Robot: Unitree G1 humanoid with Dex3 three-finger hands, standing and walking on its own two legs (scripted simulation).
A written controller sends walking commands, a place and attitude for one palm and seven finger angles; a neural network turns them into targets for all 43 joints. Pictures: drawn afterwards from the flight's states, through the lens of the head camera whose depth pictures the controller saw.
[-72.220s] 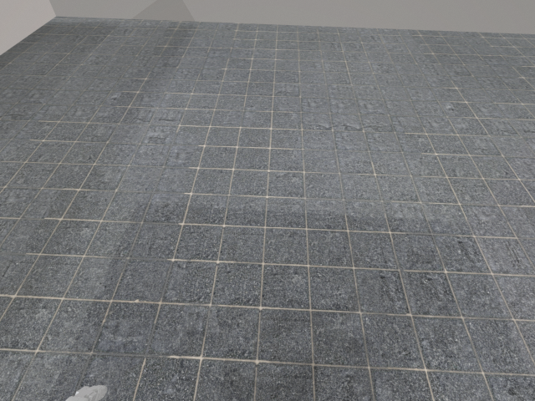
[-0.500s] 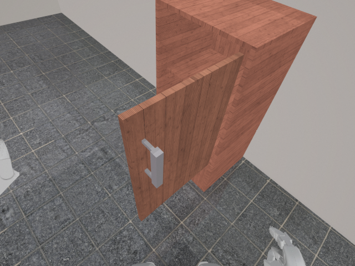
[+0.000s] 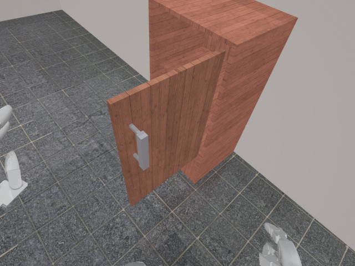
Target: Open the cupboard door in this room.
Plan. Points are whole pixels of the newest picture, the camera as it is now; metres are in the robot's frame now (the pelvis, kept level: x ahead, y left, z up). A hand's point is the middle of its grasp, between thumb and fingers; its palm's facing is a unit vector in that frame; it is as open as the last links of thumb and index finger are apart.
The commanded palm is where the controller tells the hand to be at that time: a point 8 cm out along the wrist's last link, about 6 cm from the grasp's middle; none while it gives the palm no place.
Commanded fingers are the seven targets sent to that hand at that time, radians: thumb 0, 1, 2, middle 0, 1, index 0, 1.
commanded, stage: step back with the hand held close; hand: left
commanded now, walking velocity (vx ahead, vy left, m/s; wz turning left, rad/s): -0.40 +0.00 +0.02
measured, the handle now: (138, 147) +0.43 +0.13 -0.03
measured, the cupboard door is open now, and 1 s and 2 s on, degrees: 91 91 91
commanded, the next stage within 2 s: stop stepping back and stand still in 0.06 s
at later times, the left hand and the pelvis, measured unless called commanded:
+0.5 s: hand out of the picture +0.10 +0.27 +0.16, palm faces +0.41 -0.81 -0.41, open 7.4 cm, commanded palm +0.04 +0.31 +0.18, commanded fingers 0.00 0.90 0.90 -0.20 -0.30 -0.20 -0.30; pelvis -0.10 +0.01 +0.00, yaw +0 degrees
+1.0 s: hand out of the picture +0.09 +0.29 +0.13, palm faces +0.38 -0.81 -0.45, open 7.4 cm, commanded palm none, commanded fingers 0.00 0.90 0.90 -0.20 -0.30 -0.20 -0.30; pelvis -0.11 +0.02 +0.00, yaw +1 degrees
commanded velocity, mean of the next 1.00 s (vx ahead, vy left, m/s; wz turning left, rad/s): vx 0.04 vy -0.02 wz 0.00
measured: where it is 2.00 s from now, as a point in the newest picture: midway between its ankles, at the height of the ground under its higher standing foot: outside the picture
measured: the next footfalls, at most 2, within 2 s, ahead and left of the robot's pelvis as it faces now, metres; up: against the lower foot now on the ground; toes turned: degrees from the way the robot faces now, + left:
left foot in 0.10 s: -0.03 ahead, +0.13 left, +0.00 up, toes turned +0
right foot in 0.30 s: -0.07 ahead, -0.09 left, +0.00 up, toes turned +2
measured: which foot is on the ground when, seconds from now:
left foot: up 0.00-0.08, down 0.10-1.00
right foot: down 0.00-0.14, up 0.16-0.28, down 0.30-1.00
